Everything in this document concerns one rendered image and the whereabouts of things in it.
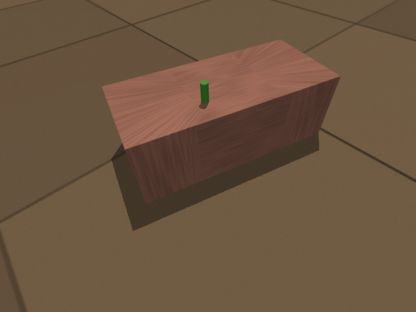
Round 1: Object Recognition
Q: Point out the can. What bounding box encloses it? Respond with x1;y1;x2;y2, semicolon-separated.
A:
200;80;209;104

